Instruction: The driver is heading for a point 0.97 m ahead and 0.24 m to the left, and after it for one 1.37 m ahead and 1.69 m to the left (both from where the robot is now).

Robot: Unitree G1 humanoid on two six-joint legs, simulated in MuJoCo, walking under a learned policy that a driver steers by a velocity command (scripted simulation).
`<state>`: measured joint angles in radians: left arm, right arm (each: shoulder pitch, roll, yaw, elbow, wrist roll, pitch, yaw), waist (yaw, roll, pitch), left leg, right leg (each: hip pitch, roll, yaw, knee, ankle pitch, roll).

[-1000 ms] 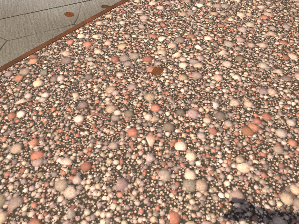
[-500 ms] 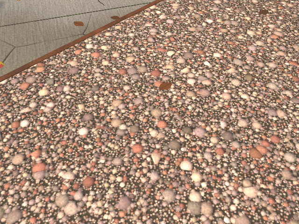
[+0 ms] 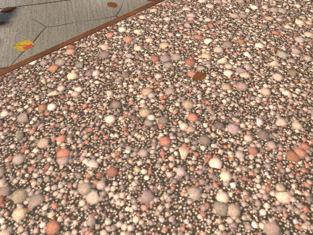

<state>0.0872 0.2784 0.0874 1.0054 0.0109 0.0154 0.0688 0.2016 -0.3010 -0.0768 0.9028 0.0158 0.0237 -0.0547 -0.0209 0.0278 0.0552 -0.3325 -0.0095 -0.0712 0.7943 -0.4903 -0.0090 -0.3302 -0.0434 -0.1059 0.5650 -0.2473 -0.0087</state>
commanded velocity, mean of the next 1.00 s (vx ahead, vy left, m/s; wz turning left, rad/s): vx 0.33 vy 0.00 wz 0.39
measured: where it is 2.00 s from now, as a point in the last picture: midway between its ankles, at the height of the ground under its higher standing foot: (85, 145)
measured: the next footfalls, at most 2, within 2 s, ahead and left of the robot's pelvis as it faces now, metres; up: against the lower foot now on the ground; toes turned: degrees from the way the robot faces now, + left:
left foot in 0.24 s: -0.01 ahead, +0.13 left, +0.00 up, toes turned +12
right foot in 0.74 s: +0.39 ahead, +0.02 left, +0.00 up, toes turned +22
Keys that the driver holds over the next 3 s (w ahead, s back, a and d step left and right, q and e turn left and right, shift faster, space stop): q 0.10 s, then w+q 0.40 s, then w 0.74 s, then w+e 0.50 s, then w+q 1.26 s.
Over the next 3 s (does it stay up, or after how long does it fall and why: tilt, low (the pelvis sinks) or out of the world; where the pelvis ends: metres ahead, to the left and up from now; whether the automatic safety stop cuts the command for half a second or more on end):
stays up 1.44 0.53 0.01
